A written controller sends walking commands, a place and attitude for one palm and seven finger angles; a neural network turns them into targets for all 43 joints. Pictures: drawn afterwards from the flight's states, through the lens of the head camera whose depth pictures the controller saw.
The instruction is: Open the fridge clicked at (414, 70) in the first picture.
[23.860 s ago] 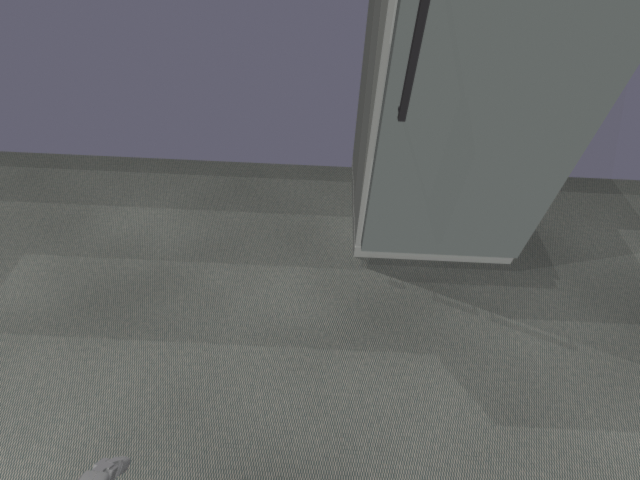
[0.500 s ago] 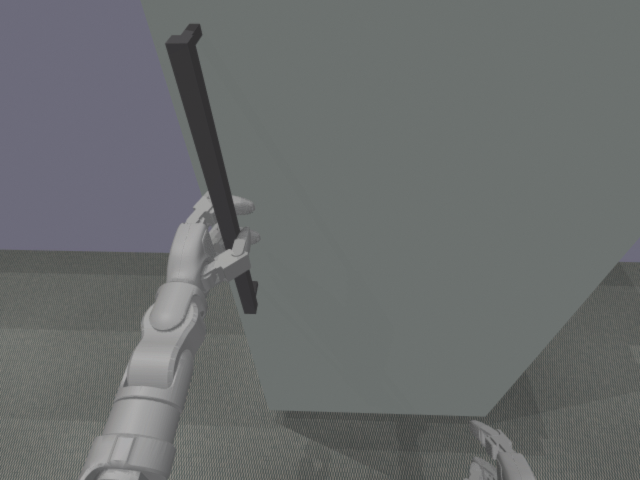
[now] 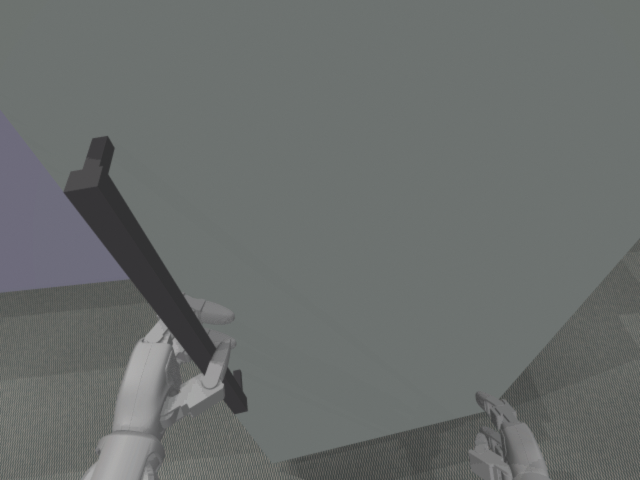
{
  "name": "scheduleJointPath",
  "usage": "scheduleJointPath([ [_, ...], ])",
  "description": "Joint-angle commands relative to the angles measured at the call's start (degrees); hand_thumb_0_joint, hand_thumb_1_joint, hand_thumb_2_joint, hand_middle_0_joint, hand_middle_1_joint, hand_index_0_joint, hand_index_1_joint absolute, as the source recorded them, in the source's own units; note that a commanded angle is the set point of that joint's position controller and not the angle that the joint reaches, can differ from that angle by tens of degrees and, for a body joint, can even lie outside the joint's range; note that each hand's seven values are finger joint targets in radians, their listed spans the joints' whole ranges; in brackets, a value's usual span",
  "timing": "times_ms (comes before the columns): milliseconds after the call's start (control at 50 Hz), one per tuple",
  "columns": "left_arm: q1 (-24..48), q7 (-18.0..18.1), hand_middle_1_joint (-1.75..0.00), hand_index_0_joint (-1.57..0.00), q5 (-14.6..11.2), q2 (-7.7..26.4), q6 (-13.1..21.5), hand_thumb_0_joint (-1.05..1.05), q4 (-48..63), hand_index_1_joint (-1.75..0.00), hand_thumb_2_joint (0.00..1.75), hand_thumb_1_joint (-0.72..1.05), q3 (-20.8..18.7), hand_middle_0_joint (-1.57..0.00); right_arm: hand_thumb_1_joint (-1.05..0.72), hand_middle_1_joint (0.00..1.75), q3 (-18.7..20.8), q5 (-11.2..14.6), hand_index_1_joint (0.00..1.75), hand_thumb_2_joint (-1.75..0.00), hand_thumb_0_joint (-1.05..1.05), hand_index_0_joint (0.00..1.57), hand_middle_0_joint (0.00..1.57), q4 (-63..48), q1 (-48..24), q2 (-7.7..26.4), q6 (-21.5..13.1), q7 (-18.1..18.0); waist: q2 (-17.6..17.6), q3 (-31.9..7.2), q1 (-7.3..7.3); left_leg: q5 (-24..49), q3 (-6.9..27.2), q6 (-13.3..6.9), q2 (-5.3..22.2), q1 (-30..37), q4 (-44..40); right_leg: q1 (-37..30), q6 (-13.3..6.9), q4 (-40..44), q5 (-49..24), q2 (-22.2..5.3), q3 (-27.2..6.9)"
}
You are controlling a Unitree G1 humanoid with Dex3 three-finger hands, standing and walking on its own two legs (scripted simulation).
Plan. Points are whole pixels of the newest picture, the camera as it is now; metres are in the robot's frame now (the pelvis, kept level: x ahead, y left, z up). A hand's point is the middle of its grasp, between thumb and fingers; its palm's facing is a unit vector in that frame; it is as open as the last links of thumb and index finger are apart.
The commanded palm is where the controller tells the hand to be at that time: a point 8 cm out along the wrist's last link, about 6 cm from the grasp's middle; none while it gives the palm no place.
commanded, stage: walk backward, drawing the door open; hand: left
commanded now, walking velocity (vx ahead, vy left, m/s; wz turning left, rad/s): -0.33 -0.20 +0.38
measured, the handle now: (194, 322) +0.26 +0.14 +0.12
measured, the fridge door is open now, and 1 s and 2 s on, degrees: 7 30 73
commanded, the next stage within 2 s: stop walking and hold the door back in 2.00 s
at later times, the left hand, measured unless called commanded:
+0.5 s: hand (237, 434) +0.16 +0.09 +0.09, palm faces +0.33 -0.93 -0.18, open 5.9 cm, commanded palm +0.11 +0.13 +0.10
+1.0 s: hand out of the picture +0.02 -0.01 +0.09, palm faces +0.63 -0.73 -0.25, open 6.0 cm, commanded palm -0.04 +0.01 +0.10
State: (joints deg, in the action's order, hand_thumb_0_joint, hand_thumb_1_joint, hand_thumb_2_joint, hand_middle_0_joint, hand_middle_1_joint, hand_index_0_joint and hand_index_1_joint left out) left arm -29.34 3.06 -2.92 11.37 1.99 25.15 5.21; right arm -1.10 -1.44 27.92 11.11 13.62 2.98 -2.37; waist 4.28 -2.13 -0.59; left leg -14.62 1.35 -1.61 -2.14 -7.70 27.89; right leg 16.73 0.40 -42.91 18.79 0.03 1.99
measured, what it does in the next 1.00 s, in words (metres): steps to the right, turning left: right foot, then left foot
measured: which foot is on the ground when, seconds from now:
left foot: down 0.00-0.16, up 0.18-0.48, down 0.50-0.80, up 0.82-1.00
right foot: up 0.00-0.12, down 0.14-0.48, up 0.50-0.76, down 0.78-1.00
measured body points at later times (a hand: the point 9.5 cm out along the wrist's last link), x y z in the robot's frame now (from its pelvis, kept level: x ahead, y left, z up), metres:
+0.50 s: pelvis -0.03 -0.09 -0.02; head -0.02 -0.11 +0.43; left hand +0.14 +0.13 +0.10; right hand +0.20 -0.27 -0.10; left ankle -0.03 +0.02 -0.76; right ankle +0.05 -0.07 -0.74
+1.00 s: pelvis -0.09 -0.27 -0.01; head -0.07 -0.27 +0.43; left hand -0.02 +0.02 +0.11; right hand +0.17 -0.38 -0.11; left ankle -0.15 -0.20 -0.72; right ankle -0.05 -0.35 -0.75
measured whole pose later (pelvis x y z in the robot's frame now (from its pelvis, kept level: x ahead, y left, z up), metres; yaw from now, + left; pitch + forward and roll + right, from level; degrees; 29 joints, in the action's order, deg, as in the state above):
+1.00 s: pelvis -0.09 -0.27 -0.01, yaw +34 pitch +1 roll +1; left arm -24.0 5.1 -0.2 12.2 6.3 21.4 -1.9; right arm 0.7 -1.7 38.3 11.5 11.2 -5.8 -6.6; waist 1.0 0.8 -1.2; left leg -24.4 -3.8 1.6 -0.7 -21.6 47.6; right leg 13.8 -2.6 -30.6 17.5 -1.9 8.8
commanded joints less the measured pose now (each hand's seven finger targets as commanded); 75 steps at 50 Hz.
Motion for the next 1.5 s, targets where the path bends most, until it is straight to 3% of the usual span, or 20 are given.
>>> scheduleJointPath([
  [0, 4.70, 2.09, -1.40, -0.45, 2.06, 1.37, 2.75, 0.00, 12.79, -1.40, 0.90, 0.90, -2.99, -0.45, -0.90, 0.30, 2.43, -0.94, 0.30, -0.90, 0.00, 0.20, 0.20, -8.36, -1.82, 4.43, -3.22, 0.21, 2.14, -4.92, -1.84, 76.13, 13.42, -0.98, 11.29, 23.60, -0.37, 17.45, -0.06, 3.35, 2.48, 3.41, 2.92],
  [80, 3.11, 2.22, -1.40, -0.45, 1.26, 2.59, 3.36, 0.00, 14.80, -1.40, 0.90, 0.90, -4.26, -0.45, -0.90, 0.30, 2.00, 0.25, 0.30, -0.90, 0.00, 0.20, 0.20, -9.94, -4.14, 3.02, -3.69, -0.49, -1.12, -6.98, -0.06, 62.11, 8.65, 2.58, 7.07, 8.75, 3.30, -5.28, -1.81, 20.36, -25.95, 2.30, 2.67],
  [160, -2.82, 2.48, -1.40, -0.45, 0.52, 2.83, 4.98, 0.00, 5.66, -1.40, 0.90, 0.90, -9.05, -0.45, -0.90, 0.30, 0.74, 0.71, 0.30, -0.90, 0.00, 0.20, 0.20, -10.69, -5.14, 1.04, -6.47, -2.87, -17.18, -6.43, 3.48, -16.86, 2.67, 0.65, -2.42, -20.78, 27.02, -21.67, -4.99, 17.39, -73.03, -18.01, -9.29],
  [300, 7.62, 2.18, -1.40, -0.45, 3.08, 0.83, 9.55, 0.00, 8.64, -1.40, 0.90, 0.90, -6.36, -0.45, -0.90, 0.30, 1.09, 0.63, 0.30, -0.90, 0.00, 0.20, 0.20, -5.89, -5.40, 0.82, -4.42, -1.92, -11.90, -11.80, -0.58, -9.57, -3.33, 2.20, -0.95, -12.32, 35.83, -5.93, 2.60, 25.84, -34.31, -13.72, -0.53],
  [420, 11.84, 3.66, -1.40, -0.45, 3.41, 3.19, 8.21, 0.00, 13.78, -1.40, 0.90, 0.90, -5.55, -0.45, -0.90, 0.30, 1.30, 0.77, 0.30, -0.90, 0.00, 0.20, 0.20, -5.10, -6.08, 2.32, -4.75, -2.46, -11.89, -4.07, -2.54, -1.75, -12.60, 0.88, -0.77, 2.90, -5.06, -1.65, 10.63, 27.24, -26.25, -3.41, 10.19],
  [460, 10.34, 4.28, -1.40, -0.45, 3.15, 2.68, 9.23, 0.00, 15.05, -1.40, 0.90, 0.90, -4.48, -0.45, -0.90, 0.30, 1.36, -0.19, 0.30, -0.90, 0.00, 0.20, 0.20, -8.97, -5.74, 4.72, -4.92, -2.05, 17.14, -3.89, -1.77, 20.77, 20.56, -8.13, 23.10, 3.23, -19.39, 9.47, 7.86, -13.81, 6.16, 0.97, 1.34],
  [480, 7.61, 5.52, -1.40, -0.45, 5.36, 4.30, 8.90, 0.00, 13.84, -1.40, 0.90, 0.90, -5.86, -0.45, -0.90, 0.30, 1.13, -1.55, 0.30, -0.90, 0.00, 0.20, 0.20, -8.36, -6.83, 2.43, -6.07, -1.88, 11.69, -5.29, 1.25, 29.50, 35.55, -14.45, 33.87, -6.02, -15.09, 8.83, 2.70, -28.74, 11.51, -1.67, -10.14],
  [580, 10.12, 5.78, -1.40, -0.45, 4.38, 2.08, 6.32, 0.00, 14.23, -1.40, 0.90, 0.90, -5.35, -0.45, -0.90, 0.30, 2.87, -0.21, 0.30, -0.90, 0.00, 0.20, 0.20, -4.08, -7.39, 2.87, -8.70, -1.55, 4.69, -1.57, 1.70, 11.62, 13.49, -6.18, 17.46, -8.44, -12.02, 5.78, 1.89, -9.37, 3.80, -0.13, -4.41],
  [720, 11.06, 5.85, -1.40, -0.45, 3.31, 5.77, 8.69, 0.00, 15.04, -1.40, 0.90, 0.90, -8.93, -0.45, -0.90, 0.30, 3.39, 0.29, 0.30, -0.90, 0.00, 0.20, 0.20, -1.50, -4.99, 3.51, -12.05, -1.53, 13.02, -6.91, 0.22, 2.11, 10.93, -1.35, 7.29, -4.87, -11.20, -6.86, 2.24, 22.43, -0.75, 4.95, 3.41],
  [800, 14.40, 5.45, -1.40, -0.45, 2.61, 11.97, 10.16, 0.00, 15.38, -1.40, 0.90, 0.90, -15.52, -0.45, -0.90, 0.30, 3.86, 0.92, 0.30, -0.90, 0.00, 0.20, 0.20, -0.26, -5.37, 0.75, -11.38, -2.22, -14.55, -11.28, -0.83, -3.67, -3.09, 3.99, -2.31, -2.72, 16.01, 0.95, -2.76, 26.72, -17.15, -9.14, -0.88],
  [860, 14.94, 4.32, -1.40, -0.45, 3.30, 8.05, 8.47, 0.00, 11.94, -1.40, 0.90, 0.90, -13.49, -0.45, -0.90, 0.30, 3.29, 0.51, 0.30, -0.90, 0.00, 0.20, 0.20, 0.08, -9.01, -0.05, -12.51, -3.43, -16.97, -4.85, 2.11, -16.58, 0.69, 2.51, 1.18, -21.48, 38.28, -3.80, -9.97, 21.49, -36.13, -17.83, -5.44],
  [980, 10.46, 2.43, -1.40, -0.45, 2.37, 6.64, 10.67, 0.00, 12.15, -1.40, 0.90, 0.90, -13.44, -0.45, -0.90, 0.30, 2.17, -1.31, 0.30, -0.90, 0.00, 0.20, 0.20, -0.52, -3.89, 0.79, -13.31, -5.38, -9.18, -6.60, -0.59, 0.36, -6.37, 2.23, 1.76, -7.45, -3.11, -10.19, -5.88, 5.09, -42.63, -10.44, 3.37],
  [1000, 12.69, 2.46, -1.40, -0.45, 2.07, 6.35, 10.82, 0.00, 14.38, -1.40, 0.90, 0.90, -11.96, -0.45, -0.90, 0.30, 3.14, -1.10, 0.30, -0.90, 0.00, 0.20, 0.20, -0.94, -1.19, 2.55, -13.39, -5.56, -1.81, -8.72, -2.97, 22.10, 1.51, 0.45, 6.55, 8.43, -10.90, 2.45, -1.55, -8.11, -28.72, -6.41, 5.16],
  [1020, 11.78, 2.68, -1.40, -0.45, 2.34, 6.46, 11.42, 0.00, 13.67, -1.40, 0.90, 0.90, -10.89, -0.45, -0.90, 0.30, 4.51, -1.47, 0.30, -0.90, 0.00, 0.20, 0.20, -1.12, -1.36, 5.40, -13.73, -5.22, 12.70, -8.75, -0.91, 56.84, 25.63, -5.26, 25.89, 22.50, -10.84, 21.84, 2.94, -20.63, 9.50, 0.43, 3.70],
  [1040, 13.37, 2.81, -1.40, -0.45, 4.75, 7.05, 12.57, 0.00, 14.70, -1.40, 0.90, 0.90, -10.73, -0.45, -0.90, 0.30, 3.49, -2.16, 0.30, -0.90, 0.00, 0.20, 0.20, 0.07, -0.48, 3.97, -13.93, -3.48, 8.94, -11.39, -0.65, 68.76, 34.97, -11.03, 31.74, 25.41, -7.16, 25.53, 3.05, -26.90, 18.65, 0.25, -4.41],
  [1180, 14.65, 4.05, -1.40, -0.45, 3.43, 4.94, 8.45, 0.00, 12.50, -1.40, 0.90, 0.90, -11.05, -0.45, -0.90, 0.30, 4.24, 0.40, 0.30, -0.90, 0.00, 0.20, 0.20, 0.14, -4.61, 3.49, -14.54, -2.21, 10.01, -2.90, 0.50, 11.01, 9.17, -3.54, 15.20, -7.60, -12.74, 4.17, 3.35, -13.15, -1.35, -0.38, -2.44],
  [1240, 15.39, 4.97, -1.40, -0.45, 2.60, 6.27, 7.54, 0.00, 12.56, -1.40, 0.90, 0.90, -12.29, -0.45, -0.90, 0.30, 3.61, 1.26, 0.30, -0.90, 0.00, 0.20, 0.20, -1.38, -5.73, 3.82, -14.15, -2.54, 15.21, -0.19, 0.07, -15.69, 12.65, -4.84, 14.51, -18.19, -19.29, -2.87, 3.75, -7.84, 2.37, 1.71, 1.32],
  [1320, 11.98, 6.00, -1.40, -0.45, 2.85, 9.60, 8.14, 0.00, 12.01, -1.40, 0.90, 0.90, -16.80, -0.45, -0.90, 0.30, 4.09, 0.54, 0.30, -0.90, 0.00, 0.20, 0.20, -1.00, -7.03, 3.51, -14.47, -2.44, 10.40, -1.36, 2.02, -19.02, 11.46, -2.27, 9.36, -23.25, -11.59, -14.54, 3.25, 13.27, 2.15, 4.60, 4.41],
  [1380, 15.76, 5.62, -1.40, -0.45, 3.19, 16.34, 8.79, 0.00, 16.15, -1.40, 0.90, 0.90, -22.10, -0.45, -0.90, 0.30, 3.96, 0.22, 0.30, -0.90, 0.00, 0.20, 0.20, 0.94, -8.71, -0.94, -14.40, -2.49, -22.59, -1.99, 2.56, -18.81, -1.78, 4.91, -3.33, -20.98, 38.72, 3.64, -7.61, 34.12, 3.82, -19.72, -19.18],
  [1480, 13.75, 3.78, -1.40, -0.45, 2.71, 12.44, 10.20, 0.00, 11.88, -1.40, 0.90, 0.90, -21.38, -0.45, -0.90, 0.30, 3.55, -0.94, 0.30, -0.90, 0.00, 0.20, 0.20, 1.40, -7.59, -0.95, -13.58, -3.56, -10.14, -4.30, 0.80, -13.65, -3.02, 5.73, 2.35, -25.01, 46.84, -9.12, -9.35, 21.71, -26.78, -16.45, -2.42],
])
